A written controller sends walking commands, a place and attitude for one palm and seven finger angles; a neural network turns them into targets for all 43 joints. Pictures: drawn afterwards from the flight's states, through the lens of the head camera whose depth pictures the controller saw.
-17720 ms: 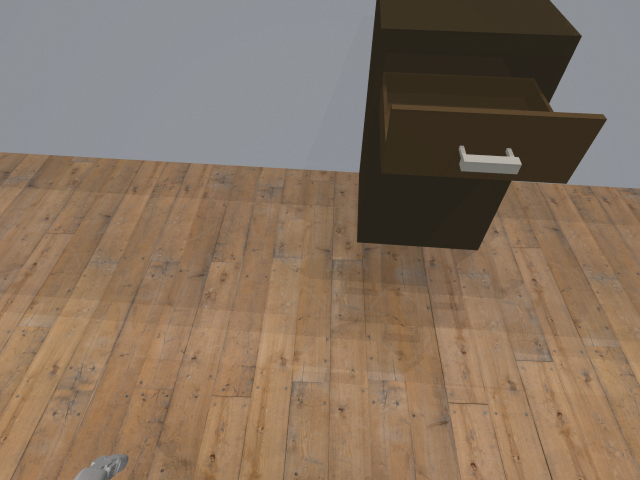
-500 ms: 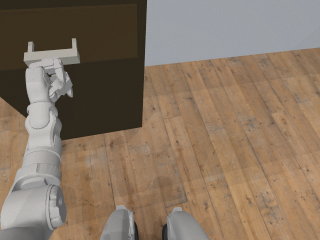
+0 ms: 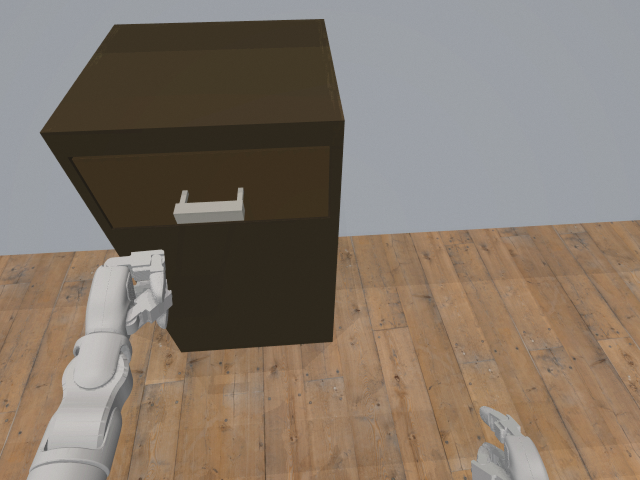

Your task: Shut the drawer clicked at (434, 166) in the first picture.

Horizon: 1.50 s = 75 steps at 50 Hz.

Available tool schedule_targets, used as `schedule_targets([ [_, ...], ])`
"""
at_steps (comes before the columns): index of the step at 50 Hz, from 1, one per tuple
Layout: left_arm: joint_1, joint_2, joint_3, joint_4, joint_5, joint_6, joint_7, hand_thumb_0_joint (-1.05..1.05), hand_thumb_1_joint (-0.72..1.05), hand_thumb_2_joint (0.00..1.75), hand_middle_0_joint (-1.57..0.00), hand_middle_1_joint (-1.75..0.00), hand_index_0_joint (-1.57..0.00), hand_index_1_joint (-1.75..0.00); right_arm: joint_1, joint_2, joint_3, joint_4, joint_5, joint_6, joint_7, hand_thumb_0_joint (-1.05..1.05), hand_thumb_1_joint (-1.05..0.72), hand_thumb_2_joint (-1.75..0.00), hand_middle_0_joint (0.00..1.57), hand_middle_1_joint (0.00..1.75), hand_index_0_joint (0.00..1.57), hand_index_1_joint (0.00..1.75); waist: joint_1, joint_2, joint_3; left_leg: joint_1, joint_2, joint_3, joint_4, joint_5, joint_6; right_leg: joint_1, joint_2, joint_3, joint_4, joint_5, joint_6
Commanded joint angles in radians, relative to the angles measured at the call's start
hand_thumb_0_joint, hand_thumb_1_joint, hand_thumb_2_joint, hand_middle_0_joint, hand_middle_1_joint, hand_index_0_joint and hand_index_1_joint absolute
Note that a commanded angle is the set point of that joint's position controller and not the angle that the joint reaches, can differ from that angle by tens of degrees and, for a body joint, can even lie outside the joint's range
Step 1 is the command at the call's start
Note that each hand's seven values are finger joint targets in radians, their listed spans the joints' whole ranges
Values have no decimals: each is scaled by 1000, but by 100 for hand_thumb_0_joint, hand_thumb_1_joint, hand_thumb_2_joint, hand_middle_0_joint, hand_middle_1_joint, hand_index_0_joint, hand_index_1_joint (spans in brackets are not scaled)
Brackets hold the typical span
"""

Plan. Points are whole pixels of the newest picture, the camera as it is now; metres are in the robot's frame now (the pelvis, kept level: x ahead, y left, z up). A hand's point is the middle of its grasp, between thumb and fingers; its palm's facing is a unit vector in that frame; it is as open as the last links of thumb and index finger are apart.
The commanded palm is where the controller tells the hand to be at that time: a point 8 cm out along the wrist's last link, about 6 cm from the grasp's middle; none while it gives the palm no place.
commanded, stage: draw the hand back to the body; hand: left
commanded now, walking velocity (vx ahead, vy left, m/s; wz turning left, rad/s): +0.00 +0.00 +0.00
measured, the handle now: (211, 203) +0.59 +0.24 -0.04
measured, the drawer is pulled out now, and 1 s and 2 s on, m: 0.00 0.00 0.00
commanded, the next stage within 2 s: step back with the hand held close in 0.72 s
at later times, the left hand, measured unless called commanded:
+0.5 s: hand (58, 353) +0.20 +0.23 +0.17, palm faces +0.35 -0.86 -0.37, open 3.2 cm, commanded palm +0.14 +0.27 +0.20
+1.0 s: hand (24, 345) +0.19 +0.24 +0.20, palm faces +0.38 -0.81 -0.44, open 3.2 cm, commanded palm +0.13 +0.28 +0.20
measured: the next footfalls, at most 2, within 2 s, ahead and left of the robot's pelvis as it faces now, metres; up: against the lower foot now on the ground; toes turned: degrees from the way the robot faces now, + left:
none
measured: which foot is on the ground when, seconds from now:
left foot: down 0.00-1.00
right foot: down 0.00-1.00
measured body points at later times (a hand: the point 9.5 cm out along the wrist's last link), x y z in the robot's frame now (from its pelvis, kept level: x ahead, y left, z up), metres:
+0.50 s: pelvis +0.01 -0.01 +0.03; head -0.01 -0.03 +0.48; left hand +0.17 +0.27 +0.20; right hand +0.20 -0.22 -0.06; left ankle +0.01 +0.09 -0.72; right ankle -0.03 -0.10 -0.72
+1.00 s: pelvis +0.00 +0.00 +0.03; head +0.00 -0.02 +0.48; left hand +0.17 +0.28 +0.22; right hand +0.19 -0.24 -0.05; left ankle +0.01 +0.09 -0.72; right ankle -0.03 -0.10 -0.72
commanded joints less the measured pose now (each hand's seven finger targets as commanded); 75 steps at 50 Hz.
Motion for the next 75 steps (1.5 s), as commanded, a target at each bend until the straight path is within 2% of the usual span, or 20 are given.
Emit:
schedule_targets([
  [1,-198,180,82,-312,14,-7,54,0,90,90,-140,-160,-140,-160,-103,-111,-31,-142,-5,-51,-27,0,-90,-90,20,30,20,30,8,-3,-141,275,26,-58,-201,213,-5,119,-24,43,-197,278,-1],
  [3,-150,172,80,-364,15,4,57,0,90,90,-140,-160,-140,-160,-118,-107,-26,-138,-7,-68,-29,0,-90,-90,20,30,20,30,16,24,-115,323,29,-60,-233,234,-6,144,-27,41,-230,290,-3],
  [7,-2,153,86,-466,11,20,56,0,90,90,-140,-160,-140,-160,-131,-102,-22,-130,-17,-99,-24,0,-90,-90,20,30,20,30,30,4,-83,382,33,-62,-288,282,-8,206,-27,34,-277,323,-3],
  [13,161,182,154,-627,11,16,51,0,90,90,-140,-160,-140,-160,-146,-98,-25,-117,-32,-131,-13,0,-90,-90,20,30,20,30,48,13,-48,430,28,-49,-333,319,-8,261,-28,36,-337,362,-1],
  [18,292,194,199,-766,10,1,53,0,90,90,-140,-160,-140,-160,-150,-91,-31,-111,-38,-164,-6,0,-90,-90,20,30,20,30,58,33,-33,449,27,-47,-346,344,-9,280,-27,35,-357,374,0],
  [27,525,207,285,-899,0,-34,52,0,90,90,-140,-160,-140,-160,-157,-80,-47,-103,-35,-211,-2,0,-90,-90,20,30,20,30,75,0,19,418,30,-37,-332,320,-7,278,-33,38,-366,364,7],
  [30,516,151,239,-811,2,-29,47,0,90,90,-140,-160,-140,-160,-146,-85,-52,-83,-37,-212,-7,0,-90,-90,20,30,20,30,55,-52,100,405,29,-34,-336,263,-3,228,-33,43,-390,303,12],
  [32,484,160,245,-814,4,-32,49,0,90,90,-140,-160,-140,-160,-145,-89,-56,-86,-37,-210,-14,0,-90,-90,20,30,20,30,57,-58,86,411,29,-36,-336,232,2,223,-37,48,-395,258,14],
  [35,459,176,250,-844,7,-43,55,0,90,90,-140,-160,-140,-160,-149,-87,-53,-88,-40,-220,-21,0,-90,-90,20,30,20,30,63,0,63,420,25,-38,-338,222,2,238,-44,56,-394,242,10],
  [39,462,212,283,-876,10,-48,63,0,90,90,-140,-160,-140,-160,-154,-85,-50,-85,-43,-239,-21,0,-90,-90,20,30,20,30,79,8,35,424,21,-41,-334,260,-3,260,-39,53,-393,288,6],
  [42,481,192,271,-878,9,-46,64,0,90,90,-140,-160,-140,-160,-151,-79,-49,-85,-40,-244,-18,0,-90,-90,20,30,20,30,78,28,37,421,27,-43,-335,289,-6,272,-41,48,-367,324,3],
  [43,325,348,435,-1000,24,-102,72,0,90,90,-140,-160,-140,-160,-134,-111,-58,-112,-47,-219,-8,0,-90,-90,20,30,20,30,39,8,114,343,40,-69,-301,230,16,202,-93,164,-426,374,14],
  [44,329,357,455,-950,27,-126,72,0,90,90,-140,-160,-140,-160,-132,-93,-57,-94,-51,-211,-9,0,-90,-90,20,30,20,30,36,-4,125,337,35,-79,-285,207,9,190,-120,184,-444,385,-1],
  [45,483,239,374,-830,31,-123,61,0,90,90,-140,-160,-140,-160,-126,-93,-64,-73,-56,-196,-5,0,-90,-90,20,30,20,30,27,-37,118,347,41,-77,-278,236,7,183,-125,164,-427,402,1],
  [47,587,160,303,-789,30,-118,45,0,90,90,-140,-160,-140,-160,-119,-103,-76,-84,-54,-166,10,0,-90,-90,20,30,20,30,23,-13,61,360,61,-70,-298,321,9,212,-111,121,-384,442,25],
  [53,657,221,354,-891,29,-124,56,0,90,90,-140,-160,-140,-160,-132,-102,-92,-120,-49,-118,6,0,-90,-90,20,30,20,30,28,-38,-71,348,86,-74,-312,515,13,289,-85,73,-293,551,40],
  [59,679,276,402,-988,26,-127,79,0,90,90,-140,-160,-140,-160,-126,-108,-95,-143,-50,-118,-10,0,-90,-90,20,30,20,30,38,48,-116,297,107,-101,-321,554,11,304,-57,62,-229,506,40],
  [65,696,229,372,-960,34,-130,82,0,90,90,-140,-160,-140,-160,-111,-107,-100,-134,-52,-135,-10,0,-90,-90,20,30,20,30,23,45,-58,152,133,-136,-373,340,22,306,-42,69,-188,373,40],
  [69,679,242,391,-969,45,-142,88,0,90,90,-140,-160,-140,-160,-116,-116,-102,-139,-54,-152,-12,0,-90,-90,20,30,20,30,20,41,-33,-14,146,-171,-421,66,43,371,-33,89,-152,326,39],
  [75,650,227,383,-1000,64,-164,93,0,90,90,-140,-160,-140,-160,-102,-115,-95,-144,-56,-180,-18,0,-90,-90,20,30,20,30,10,48,6,-177,155,-214,-454,-214,57,399,-22,106,-114,209,37],
])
